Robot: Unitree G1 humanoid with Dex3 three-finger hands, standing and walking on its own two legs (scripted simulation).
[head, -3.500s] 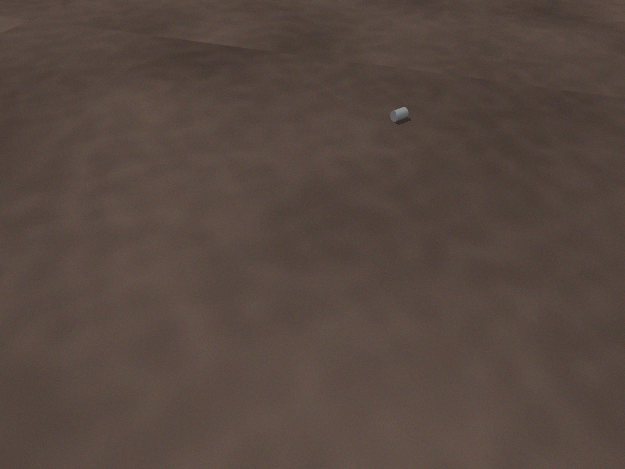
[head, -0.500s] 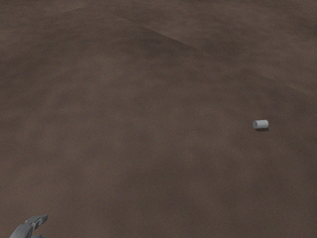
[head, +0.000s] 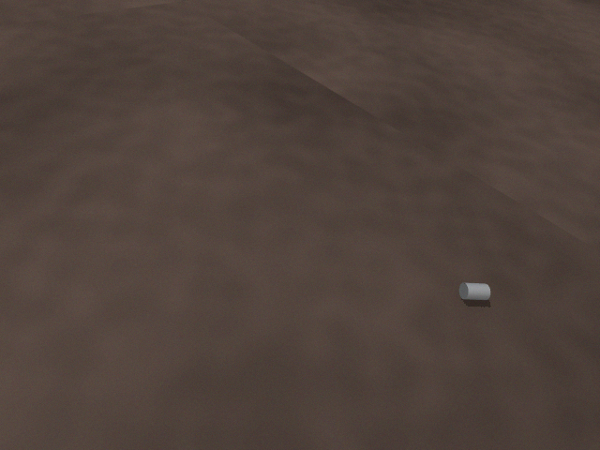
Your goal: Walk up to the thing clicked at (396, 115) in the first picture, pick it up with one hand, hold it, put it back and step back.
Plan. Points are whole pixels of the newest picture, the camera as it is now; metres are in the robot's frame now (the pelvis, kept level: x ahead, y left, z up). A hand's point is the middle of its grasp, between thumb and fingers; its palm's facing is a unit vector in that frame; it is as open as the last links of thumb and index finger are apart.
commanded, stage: walk up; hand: left
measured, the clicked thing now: (474, 291) +0.91 -0.78 -0.72
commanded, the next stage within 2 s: none
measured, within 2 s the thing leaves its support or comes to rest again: neither
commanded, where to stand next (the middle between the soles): +0.57 -1.05 m, yaw +6 degrees
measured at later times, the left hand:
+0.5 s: hand (253, 440) +0.19 +0.06 -0.12, palm faces +0.01 -0.92 -0.39, open 7.4 cm
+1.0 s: hand (362, 369) +0.31 -0.11 -0.15, palm faces -0.07 -0.94 -0.32, open 7.4 cm
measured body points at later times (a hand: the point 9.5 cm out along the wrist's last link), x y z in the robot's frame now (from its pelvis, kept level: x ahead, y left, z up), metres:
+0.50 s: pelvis +0.13 -0.23 +0.01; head +0.16 -0.23 +0.46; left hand +0.19 +0.11 -0.09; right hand +0.20 -0.57 -0.10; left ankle +0.18 -0.13 -0.67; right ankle +0.15 -0.33 -0.72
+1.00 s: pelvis +0.22 -0.41 +0.00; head +0.23 -0.36 +0.45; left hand +0.32 -0.07 -0.13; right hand +0.24 -0.79 -0.05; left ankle +0.27 -0.21 -0.71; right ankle +0.30 -0.61 -0.68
